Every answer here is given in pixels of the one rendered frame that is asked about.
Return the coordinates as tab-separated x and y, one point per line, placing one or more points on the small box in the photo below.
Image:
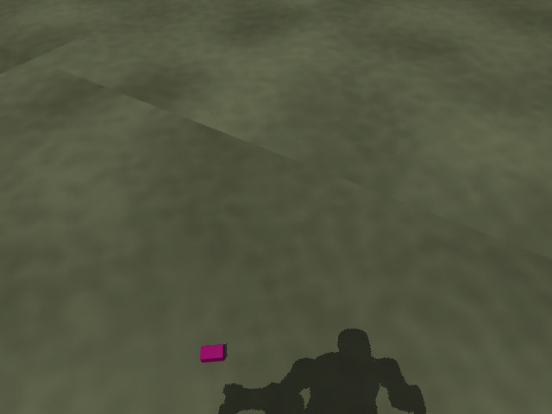
212	353

